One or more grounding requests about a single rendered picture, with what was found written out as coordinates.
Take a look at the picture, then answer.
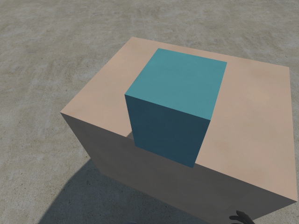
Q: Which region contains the carton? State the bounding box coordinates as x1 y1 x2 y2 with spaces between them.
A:
125 48 227 168

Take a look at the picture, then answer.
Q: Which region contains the pedestal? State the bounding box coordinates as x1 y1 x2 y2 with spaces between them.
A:
60 37 298 224

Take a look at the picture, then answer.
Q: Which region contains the robot right hand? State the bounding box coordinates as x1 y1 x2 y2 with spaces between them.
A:
229 210 255 224

